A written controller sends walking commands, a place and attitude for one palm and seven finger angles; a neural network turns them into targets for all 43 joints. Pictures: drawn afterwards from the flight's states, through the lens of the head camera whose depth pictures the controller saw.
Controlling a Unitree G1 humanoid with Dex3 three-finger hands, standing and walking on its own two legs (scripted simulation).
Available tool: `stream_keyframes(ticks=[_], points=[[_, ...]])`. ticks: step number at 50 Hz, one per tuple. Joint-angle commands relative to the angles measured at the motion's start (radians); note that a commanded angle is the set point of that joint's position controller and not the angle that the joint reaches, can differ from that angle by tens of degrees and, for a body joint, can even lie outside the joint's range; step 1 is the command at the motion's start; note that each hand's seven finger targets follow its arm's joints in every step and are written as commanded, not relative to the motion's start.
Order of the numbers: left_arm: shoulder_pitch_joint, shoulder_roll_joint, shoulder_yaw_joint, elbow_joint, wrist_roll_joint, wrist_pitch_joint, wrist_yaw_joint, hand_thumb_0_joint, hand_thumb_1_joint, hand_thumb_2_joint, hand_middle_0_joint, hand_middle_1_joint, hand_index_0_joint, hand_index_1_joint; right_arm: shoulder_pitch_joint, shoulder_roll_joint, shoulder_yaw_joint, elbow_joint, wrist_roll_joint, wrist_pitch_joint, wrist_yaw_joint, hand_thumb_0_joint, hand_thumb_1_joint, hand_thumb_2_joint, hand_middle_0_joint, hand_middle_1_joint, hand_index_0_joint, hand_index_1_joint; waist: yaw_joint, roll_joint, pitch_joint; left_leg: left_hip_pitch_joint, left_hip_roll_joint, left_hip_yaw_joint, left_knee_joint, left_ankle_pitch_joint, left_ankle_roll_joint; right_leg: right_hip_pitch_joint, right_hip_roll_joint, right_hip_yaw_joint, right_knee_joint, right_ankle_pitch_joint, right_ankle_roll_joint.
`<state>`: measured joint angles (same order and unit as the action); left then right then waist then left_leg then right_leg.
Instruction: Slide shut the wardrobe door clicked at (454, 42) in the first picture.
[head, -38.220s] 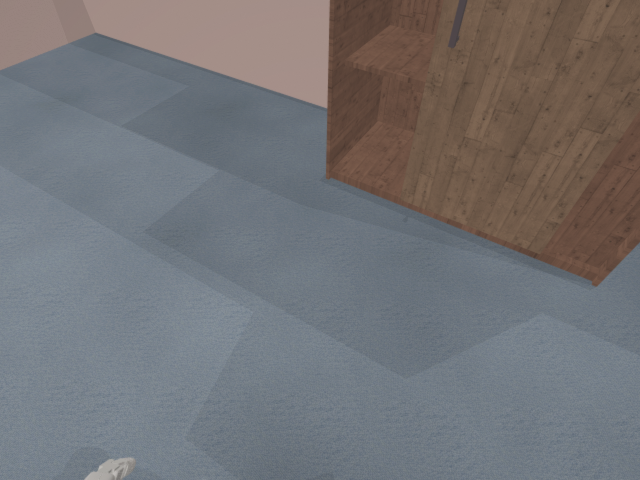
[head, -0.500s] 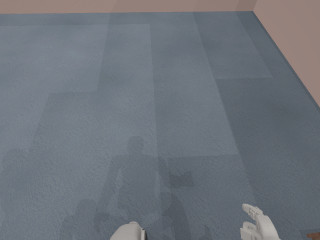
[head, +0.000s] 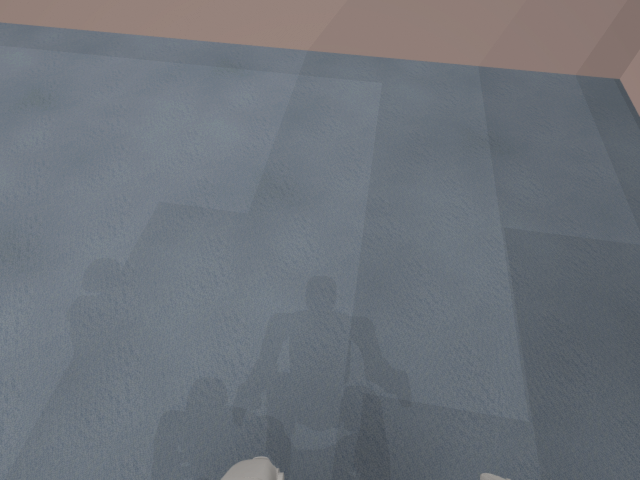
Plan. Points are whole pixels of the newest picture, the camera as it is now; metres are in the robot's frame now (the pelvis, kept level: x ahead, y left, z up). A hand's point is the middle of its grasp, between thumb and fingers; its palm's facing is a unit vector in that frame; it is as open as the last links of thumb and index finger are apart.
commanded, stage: turn to face it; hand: right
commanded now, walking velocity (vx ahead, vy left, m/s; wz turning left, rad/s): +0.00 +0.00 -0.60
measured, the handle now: out of the picture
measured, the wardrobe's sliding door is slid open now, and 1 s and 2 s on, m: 0.00 0.00 0.00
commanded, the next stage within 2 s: none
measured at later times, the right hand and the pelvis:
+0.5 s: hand (481, 467) +0.18 -0.21 -0.17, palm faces +0.27 +0.94 -0.20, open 7.4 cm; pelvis +0.12 +0.00 +0.00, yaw -17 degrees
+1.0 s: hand out of the picture +0.06 -0.22 -0.18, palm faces +0.61 +0.76 -0.25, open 7.4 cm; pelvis +0.14 +0.00 -0.01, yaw -37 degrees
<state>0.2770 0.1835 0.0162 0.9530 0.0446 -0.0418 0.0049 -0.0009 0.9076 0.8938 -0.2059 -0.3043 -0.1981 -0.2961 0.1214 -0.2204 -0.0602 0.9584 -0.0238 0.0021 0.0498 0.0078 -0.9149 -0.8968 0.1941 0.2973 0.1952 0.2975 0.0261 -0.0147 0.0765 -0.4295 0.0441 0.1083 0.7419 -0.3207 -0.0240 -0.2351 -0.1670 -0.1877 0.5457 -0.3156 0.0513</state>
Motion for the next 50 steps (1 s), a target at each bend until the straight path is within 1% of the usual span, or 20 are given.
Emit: stream_keyframes(ticks=[1, 2, 3, 5, 11, 13, 15, 19, 25, 26, 28, 29, 32, 37, 40, 41, 42, 43, 46, 50], points=[[0.038, 0.087, 0.024, -0.008, -0.030, 0.000, 0.000, 0.000, 0.900, 0.900, -0.200, -0.300, -0.200, -0.300, 0.208, -0.142, -0.018, 0.030, -0.004, -0.058, -0.039, 0.000, -0.900, -0.900, 0.200, 0.300, 0.200, 0.300, -0.086, 0.179, -0.232, 0.559, 0.214, -0.225, -0.305, 0.438, 0.076, -0.225, 0.041, -0.011, 0.137, 0.076, -0.005], [0.027, 0.070, 0.020, -0.018, -0.037, 0.013, 0.003, 0.000, 0.900, 0.900, -0.200, -0.300, -0.200, -0.300, 0.239, -0.206, -0.023, 0.056, 0.003, -0.059, -0.045, 0.000, -0.900, -0.900, 0.200, 0.300, 0.200, 0.300, -0.092, 0.276, -0.221, 0.534, 0.381, -0.324, -0.380, 0.520, 0.178, -0.268, 0.087, 0.024, 0.253, -0.291, 0.008], [-0.006, 0.052, 0.021, -0.016, -0.035, 0.023, 0.004, 0.000, 0.900, 0.900, -0.200, -0.300, -0.200, -0.300, 0.212, -0.209, -0.019, 0.055, 0.001, -0.054, -0.049, 0.000, -0.900, -0.900, 0.200, 0.300, 0.200, 0.300, -0.100, 0.221, -0.156, 0.466, 0.390, -0.290, -0.373, 0.591, 0.205, -0.281, 0.086, 0.087, 0.334, -0.337, -0.003], [-0.002, 0.067, 0.031, 0.014, -0.036, 0.037, 0.013, 0.000, 0.900, 0.900, -0.200, -0.300, -0.200, -0.300, 0.129, -0.153, -0.021, 0.050, -0.002, -0.049, -0.071, 0.000, -0.900, -0.900, 0.200, 0.300, 0.200, 0.300, -0.072, 0.348, -0.093, 0.451, 0.371, -0.225, -0.338, 0.793, 0.206, -0.334, 0.064, 0.143, 0.436, -0.290, -0.002], [0.107, 0.052, 0.035, 0.067, -0.023, 0.053, -0.018, 0.000, 0.900, 0.900, -0.200, -0.300, -0.200, -0.300, 0.001, -0.127, -0.024, -0.008, 0.014, -0.016, -0.078, 0.000, -0.900, -0.900, 0.200, 0.300, 0.200, 0.300, 0.023, 0.078, -0.091, 0.234, 0.251, 0.078, -0.163, 0.407, 0.033, 0.003, 0.100, 0.053, -0.029, 0.232, -0.016], [0.180, 0.209, 0.072, 0.056, -0.008, 0.046, -0.005, 0.000, 0.900, 0.900, -0.200, -0.300, -0.200, -0.300, 0.027, -0.047, -0.011, -0.052, 0.026, 0.005, -0.075, 0.000, -0.900, -0.900, 0.200, 0.300, 0.200, 0.300, 0.046, -0.355, -0.142, 0.014, 0.057, 0.081, 0.148, -0.311, -0.067, 0.098, -0.206, 0.507, -0.163, 0.697, -0.215], [0.215, 0.208, 0.073, 0.062, -0.006, 0.040, 0.024, 0.000, 0.900, 0.900, -0.200, -0.300, -0.200, -0.300, -0.081, -0.037, -0.006, -0.091, 0.015, 0.009, -0.076, 0.000, -0.900, -0.900, 0.200, 0.300, 0.200, 0.300, 0.071, -0.249, -0.147, -0.147, 0.040, -0.066, 0.370, -0.357, -0.052, 0.187, -0.230, 0.595, -0.123, 0.907, -0.286], [0.136, 0.197, 0.077, 0.030, -0.013, 0.040, 0.034, 0.000, 0.900, 0.900, -0.200, -0.300, -0.200, -0.300, -0.099, -0.028, -0.005, -0.080, 0.023, 0.002, -0.063, 0.000, -0.900, -0.900, 0.200, 0.300, 0.200, 0.300, 0.050, -0.160, -0.192, -0.124, 0.028, -0.087, 0.235, -0.225, -0.062, 0.253, -0.135, 0.413, -0.071, 0.923, -0.235], [-0.033, 0.222, 0.095, -0.036, -0.018, 0.067, 0.019, 0.000, 0.900, 0.900, -0.200, -0.300, -0.200, -0.300, 0.052, -0.052, -0.016, -0.059, 0.019, 0.005, -0.064, 0.000, -0.900, -0.900, 0.200, 0.300, 0.200, 0.300, -0.031, -0.123, -0.165, 0.223, -0.037, -0.026, -0.196, 0.048, -0.046, -0.021, -0.038, 0.409, -0.079, 0.491, -0.160], [-0.064, 0.202, 0.096, -0.052, -0.024, 0.069, 0.013, 0.000, 0.900, 0.900, -0.200, -0.300, -0.200, -0.300, 0.099, -0.088, -0.025, -0.054, 0.015, -0.003, -0.069, 0.000, -0.900, -0.900, 0.200, 0.300, 0.200, 0.300, -0.058, -0.067, -0.155, 0.334, 0.014, -0.062, -0.327, 0.136, -0.038, -0.117, 0.013, 0.379, -0.027, 0.317, -0.113], [-0.093, 0.126, 0.089, -0.103, -0.031, 0.076, -0.004, 0.000, 0.900, 0.900, -0.200, -0.300, -0.200, -0.300, 0.143, -0.239, -0.050, -0.060, -0.005, -0.012, -0.082, 0.000, -0.900, -0.900, 0.200, 0.300, 0.200, 0.300, -0.086, 0.341, -0.117, 0.383, 0.454, -0.450, -0.499, 0.208, 0.156, -0.367, 0.210, 0.168, 0.397, -0.317, -0.008], [-0.082, 0.139, 0.094, -0.113, -0.026, 0.083, -0.014, 0.000, 0.900, 0.900, -0.200, -0.300, -0.200, -0.300, 0.119, -0.229, -0.043, -0.077, -0.005, -0.009, -0.084, 0.000, -0.900, -0.900, 0.200, 0.300, 0.200, 0.300, -0.069, 0.225, -0.104, 0.260, 0.465, -0.399, -0.475, 0.176, 0.196, -0.313, 0.178, 0.208, 0.544, -0.306, -0.021], [-0.110, 0.120, 0.087, -0.087, -0.023, 0.100, -0.022, 0.000, 0.900, 0.900, -0.200, -0.300, -0.200, -0.300, 0.021, -0.145, -0.023, -0.097, -0.002, -0.012, -0.087, 0.000, -0.900, -0.900, 0.200, 0.300, 0.200, 0.300, -0.012, 0.263, -0.040, 0.242, 0.331, -0.157, -0.396, 0.420, 0.147, -0.350, 0.115, 0.184, 0.652, -0.194, 0.007], [-0.179, 0.095, 0.061, -0.119, -0.032, 0.088, -0.039, 0.000, 0.900, 0.900, -0.200, -0.300, -0.200, -0.300, 0.096, -0.206, -0.038, -0.089, -0.007, -0.014, -0.083, 0.000, -0.900, -0.900, 0.200, 0.300, 0.200, 0.300, -0.048, 0.230, -0.095, 0.358, 0.315, -0.020, -0.261, 0.674, 0.107, -0.216, 0.146, 0.067, 0.241, -0.132, 0.006], [-0.120, 0.139, 0.070, -0.121, -0.027, 0.082, -0.041, 0.000, 0.900, 0.900, -0.200, -0.300, -0.200, -0.300, 0.096, -0.230, -0.045, -0.094, 0.003, -0.010, -0.074, 0.000, -0.900, -0.900, 0.200, 0.300, 0.200, 0.300, -0.009, 0.191, -0.140, 0.296, 0.300, 0.043, -0.135, 0.613, 0.045, -0.019, 0.172, 0.028, 0.006, 0.072, -0.016], [-0.040, 0.202, 0.086, -0.105, -0.023, 0.072, -0.040, 0.000, 0.900, 0.900, -0.200, -0.300, -0.200, -0.300, 0.087, -0.216, -0.042, -0.110, 0.008, -0.007, -0.070, 0.000, -0.900, -0.900, 0.200, 0.300, 0.200, 0.300, 0.037, 0.058, -0.205, 0.166, 0.276, 0.080, 0.032, 0.480, -0.005, 0.178, 0.094, 0.112, -0.080, 0.285, -0.052], [0.041, 0.331, 0.117, -0.103, -0.013, 0.064, -0.032, 0.000, 0.900, 0.900, -0.200, -0.300, -0.200, -0.300, 0.092, -0.141, -0.027, -0.152, 0.018, -0.001, -0.061, 0.000, -0.900, -0.900, 0.200, 0.300, 0.200, 0.300, 0.077, -0.299, -0.265, -0.127, 0.110, 0.106, 0.300, -0.197, -0.090, 0.369, -0.216, 0.529, -0.097, 0.718, -0.218], [0.094, 0.376, 0.123, -0.081, -0.020, 0.074, -0.024, 0.000, 0.900, 0.900, -0.200, -0.300, -0.200, -0.300, 0.020, -0.138, -0.012, -0.191, 0.007, 0.011, -0.071, 0.000, -0.900, -0.900, 0.200, 0.300, 0.200, 0.300, 0.102, -0.264, -0.267, -0.155, 0.082, -0.028, 0.428, -0.407, -0.074, 0.288, -0.313, 0.584, -0.134, 0.719, -0.312], [-0.042, 0.299, 0.104, -0.112, -0.017, 0.066, 0.003, 0.000, 0.900, 0.900, -0.200, -0.300, -0.200, -0.300, -0.035, -0.131, -0.020, -0.154, 0.010, 0.021, -0.069, 0.000, -0.900, -0.900, 0.200, 0.300, 0.200, 0.300, 0.049, -0.162, -0.131, -0.171, 0.085, -0.117, 0.470, -0.207, -0.070, 0.099, -0.169, 0.497, -0.166, 0.492, -0.248], [-0.100, 0.273, 0.092, -0.119, -0.018, 0.062, 0.004, 0.000, 0.900, 0.900, -0.200, -0.300, -0.200, -0.300, 0.025, -0.122, -0.020, -0.126, 0.010, 0.030, -0.057, 0.000, -0.900, -0.900, 0.200, 0.300, 0.200, 0.300, 0.007, -0.145, -0.142, -0.087, 0.046, -0.098, 0.312, -0.130, -0.073, 0.080, -0.086, 0.413, -0.177, 0.413, -0.212]])
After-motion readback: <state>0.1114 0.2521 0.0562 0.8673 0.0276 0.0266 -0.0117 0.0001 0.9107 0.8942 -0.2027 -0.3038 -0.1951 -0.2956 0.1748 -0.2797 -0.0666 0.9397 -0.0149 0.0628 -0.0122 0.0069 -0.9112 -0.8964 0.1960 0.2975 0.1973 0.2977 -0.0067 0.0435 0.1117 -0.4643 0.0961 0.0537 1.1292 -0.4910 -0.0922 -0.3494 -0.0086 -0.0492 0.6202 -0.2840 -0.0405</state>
